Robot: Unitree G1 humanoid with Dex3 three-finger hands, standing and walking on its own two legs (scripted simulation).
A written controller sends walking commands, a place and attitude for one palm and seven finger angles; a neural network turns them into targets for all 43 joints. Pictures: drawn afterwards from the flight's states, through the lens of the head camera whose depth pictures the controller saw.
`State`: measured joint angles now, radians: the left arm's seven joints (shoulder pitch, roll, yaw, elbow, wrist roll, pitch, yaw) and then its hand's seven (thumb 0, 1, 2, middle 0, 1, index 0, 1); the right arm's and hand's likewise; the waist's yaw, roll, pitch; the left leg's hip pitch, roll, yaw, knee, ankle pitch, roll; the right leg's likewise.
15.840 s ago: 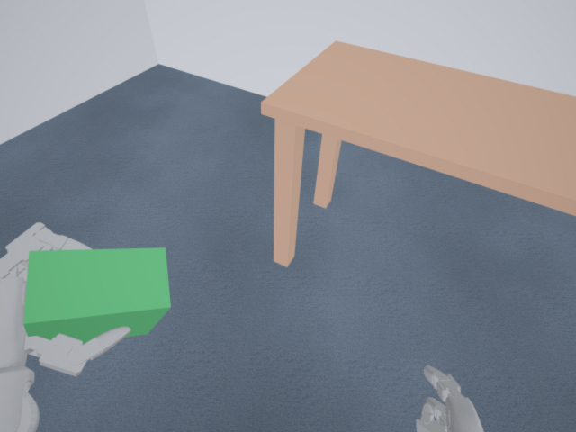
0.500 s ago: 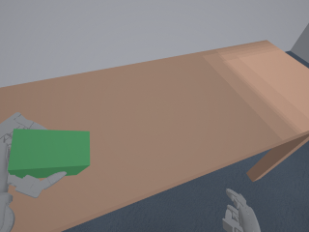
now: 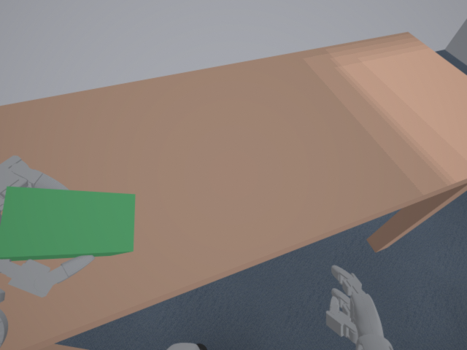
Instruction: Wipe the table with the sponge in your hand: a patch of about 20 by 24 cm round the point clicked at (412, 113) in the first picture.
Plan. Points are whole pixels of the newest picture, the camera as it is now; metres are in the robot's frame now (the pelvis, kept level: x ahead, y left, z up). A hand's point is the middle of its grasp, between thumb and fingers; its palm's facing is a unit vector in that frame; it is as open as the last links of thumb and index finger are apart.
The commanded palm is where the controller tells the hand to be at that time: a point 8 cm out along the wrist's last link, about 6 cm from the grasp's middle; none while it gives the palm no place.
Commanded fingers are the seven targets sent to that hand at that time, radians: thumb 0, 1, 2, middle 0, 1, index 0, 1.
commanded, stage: shuffle to correct the standing spot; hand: left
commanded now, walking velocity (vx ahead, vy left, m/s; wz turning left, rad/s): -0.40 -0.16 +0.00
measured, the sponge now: (87, 228) +0.23 +0.21 +0.14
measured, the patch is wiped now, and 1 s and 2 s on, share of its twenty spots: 0.00 0.00 0.00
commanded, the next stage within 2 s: come to a stop and stand still in 0.34 s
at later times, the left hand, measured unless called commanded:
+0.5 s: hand (62, 302) +0.15 +0.19 +0.17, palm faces +0.29 -0.81 -0.50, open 10.3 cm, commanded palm +0.09 +0.23 +0.18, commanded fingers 0.00 0.10 1.30 -1.20 -1.60 -1.20 -1.60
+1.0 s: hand (70, 346) +0.11 +0.17 +0.16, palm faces +0.41 -0.83 -0.38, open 10.3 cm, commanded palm +0.06 +0.21 +0.18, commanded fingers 0.00 0.10 1.30 -1.20 -1.60 -1.20 -1.60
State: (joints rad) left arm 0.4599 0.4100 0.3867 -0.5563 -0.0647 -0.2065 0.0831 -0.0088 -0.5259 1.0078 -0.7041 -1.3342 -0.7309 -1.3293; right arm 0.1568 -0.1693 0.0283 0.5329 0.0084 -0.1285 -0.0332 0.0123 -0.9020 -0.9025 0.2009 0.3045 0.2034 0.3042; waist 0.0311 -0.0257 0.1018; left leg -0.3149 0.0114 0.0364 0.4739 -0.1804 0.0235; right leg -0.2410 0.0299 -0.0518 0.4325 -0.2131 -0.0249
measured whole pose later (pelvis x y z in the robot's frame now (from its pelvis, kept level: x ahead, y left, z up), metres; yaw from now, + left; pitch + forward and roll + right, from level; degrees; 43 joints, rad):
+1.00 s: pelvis -0.10 -0.08 -0.01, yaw +1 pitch -2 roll -1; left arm 0.47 0.35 0.36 -0.51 -0.03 -0.19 0.13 -0.01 -0.53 1.01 -0.71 -1.33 -0.73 -1.33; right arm 0.25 -0.22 -0.02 0.64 0.02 -0.13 -0.03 0.01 -0.90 -0.90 0.20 0.30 0.20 0.30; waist 0.00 -0.02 0.07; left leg -0.27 0.00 -0.04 0.59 -0.28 0.01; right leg -0.24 -0.03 -0.06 0.53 -0.25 0.01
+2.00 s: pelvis -0.10 -0.06 +0.00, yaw +0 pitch -2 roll -1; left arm 0.28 0.44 0.35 -0.39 0.03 -0.21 0.08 -0.01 -0.53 1.01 -0.70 -1.33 -0.73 -1.33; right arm 0.23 -0.21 0.04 0.54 0.00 -0.12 -0.05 0.01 -0.90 -0.90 0.20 0.30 0.20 0.30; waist 0.07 -0.03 0.09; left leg -0.23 -0.02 0.00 0.50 -0.24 0.04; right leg -0.21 -0.04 -0.02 0.42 -0.18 0.04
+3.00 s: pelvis -0.07 -0.09 -0.01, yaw +0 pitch -1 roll +0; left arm 0.39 0.58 0.26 -0.52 0.38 0.22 0.07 -0.01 -0.52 1.01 -0.70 -1.33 -0.73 -1.33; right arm 0.16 -0.27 0.00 0.59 0.02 -0.03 -0.11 0.01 -0.90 -0.90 0.20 0.30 0.20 0.30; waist 0.10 0.07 -0.01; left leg -0.21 0.01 -0.02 0.53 -0.31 -0.01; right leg -0.23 -0.01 -0.03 0.54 -0.29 -0.01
